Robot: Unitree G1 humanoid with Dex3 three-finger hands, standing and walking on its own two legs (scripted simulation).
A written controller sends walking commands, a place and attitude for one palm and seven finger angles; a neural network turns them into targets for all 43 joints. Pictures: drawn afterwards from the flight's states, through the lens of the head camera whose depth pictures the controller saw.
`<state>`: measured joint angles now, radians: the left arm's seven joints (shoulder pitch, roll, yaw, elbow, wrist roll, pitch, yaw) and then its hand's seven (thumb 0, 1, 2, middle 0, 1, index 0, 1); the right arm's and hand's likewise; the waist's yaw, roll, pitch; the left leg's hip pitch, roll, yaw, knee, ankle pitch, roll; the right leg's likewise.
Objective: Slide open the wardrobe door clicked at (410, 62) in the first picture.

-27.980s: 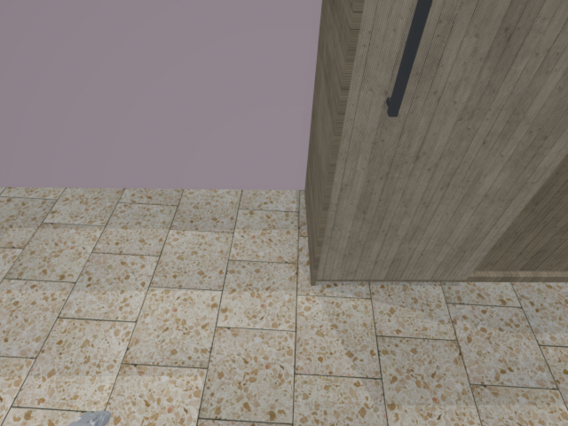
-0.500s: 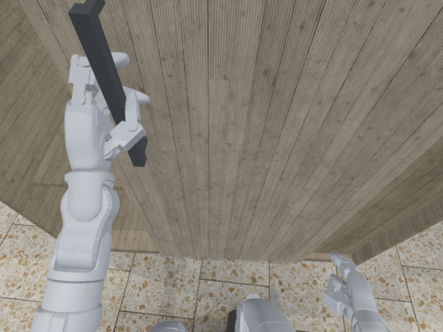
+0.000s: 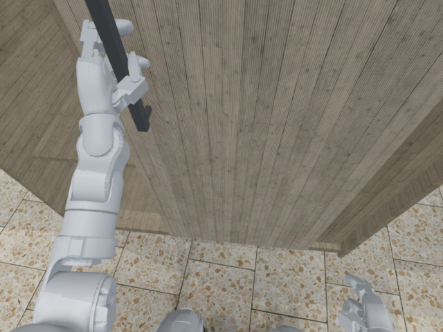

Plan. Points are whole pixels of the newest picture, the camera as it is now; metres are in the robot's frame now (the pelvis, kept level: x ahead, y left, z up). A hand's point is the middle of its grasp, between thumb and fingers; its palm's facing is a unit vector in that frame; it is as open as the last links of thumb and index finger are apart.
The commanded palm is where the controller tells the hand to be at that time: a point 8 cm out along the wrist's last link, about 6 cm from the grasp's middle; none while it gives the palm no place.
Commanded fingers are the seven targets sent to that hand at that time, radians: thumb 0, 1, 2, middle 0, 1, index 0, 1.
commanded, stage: step sideways, sliding the door along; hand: left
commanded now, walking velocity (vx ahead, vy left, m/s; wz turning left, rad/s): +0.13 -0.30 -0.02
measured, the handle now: (126, 63) +0.46 +0.21 +0.21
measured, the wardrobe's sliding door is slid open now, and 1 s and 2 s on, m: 0.43 0.45 0.45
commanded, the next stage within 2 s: stop walking and hold the door there in 0.54 s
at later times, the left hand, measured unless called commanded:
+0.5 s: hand (162, 77) +0.43 +0.14 +0.21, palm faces +0.51 -0.86 -0.04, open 6.7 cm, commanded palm +0.39 +0.11 +0.21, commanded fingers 0.00 0.90 0.90 -0.45 -1.40 -0.45 -1.40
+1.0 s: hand (154, 78) +0.43 +0.15 +0.21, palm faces +0.71 -0.64 -0.31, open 6.7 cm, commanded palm +0.38 +0.17 +0.18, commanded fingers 0.00 0.90 0.90 -0.45 -1.40 -0.45 -1.40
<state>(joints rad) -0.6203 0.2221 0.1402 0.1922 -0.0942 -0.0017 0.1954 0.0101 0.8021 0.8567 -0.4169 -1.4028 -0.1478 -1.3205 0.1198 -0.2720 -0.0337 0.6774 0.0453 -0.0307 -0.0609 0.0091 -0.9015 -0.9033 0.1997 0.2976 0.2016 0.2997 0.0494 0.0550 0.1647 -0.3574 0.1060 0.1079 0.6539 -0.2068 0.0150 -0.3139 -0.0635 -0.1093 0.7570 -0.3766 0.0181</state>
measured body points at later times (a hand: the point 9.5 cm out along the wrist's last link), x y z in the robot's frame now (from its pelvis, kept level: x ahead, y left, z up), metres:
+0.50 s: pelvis +0.03 -0.14 +0.00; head +0.11 -0.14 +0.44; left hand +0.40 +0.18 +0.21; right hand +0.24 -0.36 -0.12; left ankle +0.05 -0.01 -0.73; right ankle +0.04 -0.29 -0.71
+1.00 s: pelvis +0.08 -0.24 +0.01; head +0.13 -0.28 +0.45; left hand +0.39 +0.18 +0.22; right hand +0.26 -0.52 -0.10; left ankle +0.07 -0.12 -0.66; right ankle +0.14 -0.35 -0.72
